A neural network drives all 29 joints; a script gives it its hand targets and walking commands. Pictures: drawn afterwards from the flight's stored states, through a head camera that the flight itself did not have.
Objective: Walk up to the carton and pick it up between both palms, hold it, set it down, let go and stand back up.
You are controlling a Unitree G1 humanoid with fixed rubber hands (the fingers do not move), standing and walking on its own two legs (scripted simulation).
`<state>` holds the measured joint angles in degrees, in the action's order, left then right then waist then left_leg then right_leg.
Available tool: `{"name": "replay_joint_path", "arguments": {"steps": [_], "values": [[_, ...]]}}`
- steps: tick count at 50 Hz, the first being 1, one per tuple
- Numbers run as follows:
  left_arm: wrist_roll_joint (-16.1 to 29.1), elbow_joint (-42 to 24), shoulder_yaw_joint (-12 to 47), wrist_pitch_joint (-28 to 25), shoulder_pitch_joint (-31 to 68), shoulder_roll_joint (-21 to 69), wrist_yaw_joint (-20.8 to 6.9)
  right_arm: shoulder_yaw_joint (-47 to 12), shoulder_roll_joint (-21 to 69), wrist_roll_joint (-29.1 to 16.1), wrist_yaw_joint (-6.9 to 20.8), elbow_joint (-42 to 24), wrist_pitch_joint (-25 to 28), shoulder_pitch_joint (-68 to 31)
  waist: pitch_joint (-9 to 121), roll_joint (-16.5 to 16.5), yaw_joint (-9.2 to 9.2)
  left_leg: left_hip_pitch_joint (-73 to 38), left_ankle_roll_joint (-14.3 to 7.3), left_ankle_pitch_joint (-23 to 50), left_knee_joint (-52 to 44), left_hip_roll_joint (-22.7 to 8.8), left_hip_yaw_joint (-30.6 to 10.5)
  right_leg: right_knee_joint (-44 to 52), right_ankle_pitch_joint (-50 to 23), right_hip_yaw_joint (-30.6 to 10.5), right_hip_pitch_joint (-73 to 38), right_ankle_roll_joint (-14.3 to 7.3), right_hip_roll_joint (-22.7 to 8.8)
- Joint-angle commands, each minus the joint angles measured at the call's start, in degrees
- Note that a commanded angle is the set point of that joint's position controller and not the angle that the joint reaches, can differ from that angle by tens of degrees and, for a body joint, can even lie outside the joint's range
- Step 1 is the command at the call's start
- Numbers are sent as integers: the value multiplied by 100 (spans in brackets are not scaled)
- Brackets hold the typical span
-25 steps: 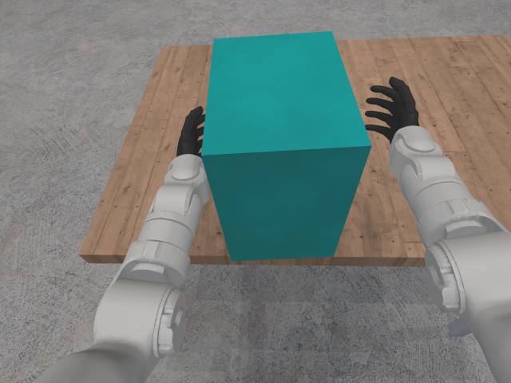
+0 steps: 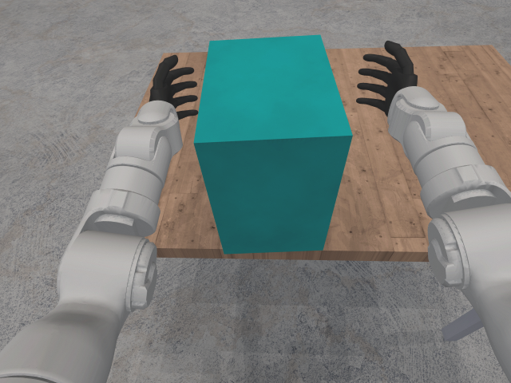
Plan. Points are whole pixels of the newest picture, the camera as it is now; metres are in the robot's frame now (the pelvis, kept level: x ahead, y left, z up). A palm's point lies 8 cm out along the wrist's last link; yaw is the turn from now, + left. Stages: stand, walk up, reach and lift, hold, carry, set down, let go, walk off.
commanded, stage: set down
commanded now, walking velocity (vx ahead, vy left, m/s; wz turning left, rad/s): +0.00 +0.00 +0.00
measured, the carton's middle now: (269, 151) +0.47 +0.02 +0.10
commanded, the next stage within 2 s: none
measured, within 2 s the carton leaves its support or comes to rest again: neither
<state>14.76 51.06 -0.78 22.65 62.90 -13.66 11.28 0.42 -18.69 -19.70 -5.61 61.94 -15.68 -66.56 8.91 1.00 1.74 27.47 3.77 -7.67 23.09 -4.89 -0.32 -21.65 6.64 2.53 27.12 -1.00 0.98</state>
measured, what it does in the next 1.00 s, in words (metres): stands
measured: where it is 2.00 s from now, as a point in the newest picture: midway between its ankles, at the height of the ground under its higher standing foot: outside the picture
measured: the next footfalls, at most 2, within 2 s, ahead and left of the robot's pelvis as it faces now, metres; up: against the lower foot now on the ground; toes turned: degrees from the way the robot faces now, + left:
none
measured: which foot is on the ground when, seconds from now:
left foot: down 0.00-1.00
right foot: down 0.00-1.00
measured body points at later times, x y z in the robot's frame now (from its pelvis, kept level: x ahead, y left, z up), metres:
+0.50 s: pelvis +0.01 +0.00 +0.01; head +0.02 +0.01 +0.46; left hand +0.46 +0.19 +0.24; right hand +0.47 -0.19 +0.21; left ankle +0.03 +0.16 -0.74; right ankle +0.03 -0.11 -0.74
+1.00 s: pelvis -0.01 +0.00 +0.01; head -0.01 +0.01 +0.46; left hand +0.39 +0.20 +0.17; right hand +0.40 -0.19 +0.16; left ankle +0.03 +0.16 -0.74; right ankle +0.03 -0.11 -0.74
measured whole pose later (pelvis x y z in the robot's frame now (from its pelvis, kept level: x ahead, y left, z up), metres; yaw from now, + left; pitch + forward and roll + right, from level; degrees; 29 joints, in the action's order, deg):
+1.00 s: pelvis -0.01 +0.00 +0.01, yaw +0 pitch +0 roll +0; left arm 10.5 15.3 -6.3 40.1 36.5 -14.4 7.6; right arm -1.4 -18.5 -22.5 -4.0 33.7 -21.3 -40.0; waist 1.7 -0.8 -0.6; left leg 13.1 3.2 -7.6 20.1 -4.3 0.4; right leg -21.0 7.6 1.9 14.0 -0.9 0.4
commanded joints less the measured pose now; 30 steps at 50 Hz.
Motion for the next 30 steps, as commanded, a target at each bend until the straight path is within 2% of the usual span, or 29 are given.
{"name": "replay_joint_path", "arguments": {"steps": [1, 3, 4, 5, 6, 7, 8, 10, 11, 12, 13, 14, 15, 16, 17, 18, 20, 22, 23, 24, 25, 26, 27, 28, 29, 30], "values": [[-141, -1552, -318, 210, 3116, -979, 30, 313, -1387, 26, -51, -1090, 41, -3330, 3821, -236, -145, -1524, 30, 1217, -30, 518, 249, -87, -2002, -142, -2357, 331, 227], [-178, -1493, -366, 369, 3219, -1042, 68, 209, -1374, -33, 12, -1055, -72, -3456, 3636, -219, -67, -1557, 37, 1148, -91, 513, 282, -49, -1832, -121, -2293, 350, 241], [-206, -1542, -330, 467, 3271, -1023, 82, 221, -1370, -63, 45, -1010, -131, -3504, 3642, -131, -106, -1583, 60, 1111, -99, 522, 262, -32, -1802, -76, -2292, 329, 233], [-201, -1804, -376, 526, 3420, -1095, 107, 91, -1334, -220, 83, -1147, -169, -3597, 3685, -29, 35, -1592, 54, 1138, -125, 536, 292, -20, -1769, -115, -2335, 333, 226], [-215, -1464, -381, 532, 3306, -1077, 85, 60, -1197, -188, 91, -872, -211, -3405, 3441, -84, 30, -1435, 20, 959, -139, 527, 292, -27, -1582, -126, -2325, 353, 193], [-177, -1652, -350, 550, 3499, -1160, 97, 25, -1225, -258, 127, -967, -256, -3521, 3454, 22, 19, -1467, 14, 866, -181, 552, 305, -19, -1566, -153, -2307, 346, 158], [-234, -1492, -359, 599, 3378, -1146, 93, -67, -1141, -339, 151, -797, -306, -3423, 3238, 21, 66, -1408, -13, 813, -190, 535, 286, -20, -1485, -142, -2277, 336, 166], [-156, -1645, -350, 651, 3520, -1234, 67, -164, -1231, -454, 202, -902, -365, -3510, 3273, 4, 157, -1562, -16, 846, -204, 522, 272, 2, -1437, -159, -2211, 329, 170], [-146, -1767, -279, 714, 3531, -1139, 82, -91, -1289, -457, 200, -881, -392, -3502, 3322, 56, 58, -1631, 13, 916, -236, 507, 247, 32, -1476, -106, -2229, 326, 177], [-129, -1481, -266, 709, 3466, -1144, 56, -194, -1254, -507, 239, -799, -412, -3504, 3201, -69, 117, -1519, -35, 803, -221, 494, 221, 8, -1410, -129, -2243, 335, 161], [-115, -1736, -274, 804, 3420, -1174, 43, -117, -1392, -540, 228, -822, -457, -3316, 3136, -21, -6, -1692, -13, 869, -260, 507, 234, 76, -1472, -90, -2265, 339, 198], [-127, -1747, -279, 845, 3318, -1143, -27, -251, -1322, -632, 254, -767, -483, -3151, 3060, -7, 21, -1762, -19, 971, -257, 498, 228, 107, -1578, -101, -2298, 333, 169], [-120, -1911, -247, 893, 3193, -1063, -67, -167, -1375, -589, 253, -893, -474, -3052, 3211, -115, -121, -1891, 7, 1212, -236, 489, 198, 124, -1788, -67, -2369, 352, 219], [-156, -1732, -262, 941, 2929, -1055, -140, -210, -1412, -576, 224, -708, -477, -2807, 2919, -90, -141, -1933, -11, 1272, -241, 495, 206, 134, -1875, -72, -2342, 355, 214], [-182, -1841, -274, 999, 3067, -1098, -162, -211, -1537, -623, 226, -882, -475, -3043, 2961, -29, -106, -1971, 22, 1308, -261, 515, 220, 169, -1886, -51, -2336, 369, 227], [-229, -1863, -303, 1060, 2577, -992, -226, -270, -1448, -612, 230, -875, -439, -2581, 2848, -160, -201, -2084, 12, 1499, -251, 514, 199, 199, -2086, -44, -2511, 359, 252], [-325, -1926, -310, 1104, 2391, -919, -325, -220, -1511, -591, 218, -928, -374, -2500, 2684, -232, -262, -2127, -2, 1471, -278, 530, 176, 244, -1987, -31, -2506, 351, 259], [-396, -1992, -330, 1159, 1982, -841, -390, -292, -1447, -621, 214, -1284, -290, -2234, 2473, -279, -309, -2143, -54, 1559, -339, 569, 175, 263, -2125, -14, -2654, 389, 274], [-381, -2158, -327, 1143, 2330, -980, -398, -162, -1559, -571, 176, -1561, -236, -2578, 2626, -149, -294, -2169, -43, 1450, -327, 607, 200, 260, -1972, -20, -2563, 398, 265], [-431, -2292, -367, 1209, 1943, -886, -392, -169, -1543, -618, 174, -1627, -242, -2220, 2499, -110, -332, -2303, -37, 1513, -313, 603, 164, 267, -1954, 4, -2617, 366, 325], [-358, -2499, -305, 1192, 2228, -958, -388, -44, -1597, -603, 187, -1880, -187, -2412, 2651, -50, -414, -2315, -47, 1457, -276, 615, 157, 267, -1898, 10, -2502, 372, 324], [-367, -2606, -344, 1190, 2041, -929, -366, -34, -1558, -609, 204, -1939, -168, -2233, 2650, -34, -405, -2365, -33, 1456, -270, 613, 134, 263, -1874, 39, -2476, 350, 332], [-401, -2830, -449, 1165, 2062, -1052, -344, -122, -1437, -627, 212, -2241, -151, -2215, 2750, -38, -272, -2352, -55, 1468, -280, 613, 158, 243, -1860, 19, -2536, 377, 323], [-388, -3100, -458, 1169, 1945, -963, -307, 21, -1499, -589, 199, -2366, -117, -2083, 2916, -54, -337, -2395, -62, 1464, -260, 604, 156, 216, -1874, 31, -2564, 376, 343], [-371, -3379, -526, 1186, 1797, -1048, -294, -35, -1484, -597, 209, -2714, -94, -1939, 3102, -119, -353, -2504, -84, 1632, -219, 604, 145, 183, -2118, 32, -2668, 371, 360], [-400, -3495, -543, 1223, 1391, -908, -308, -91, -1368, -615, 203, -2731, -104, -1568, 3035, -136, -351, -2597, -58, 1751, -195, 612, 139, 178, -2187, 22, -2716, 370, 375]]}}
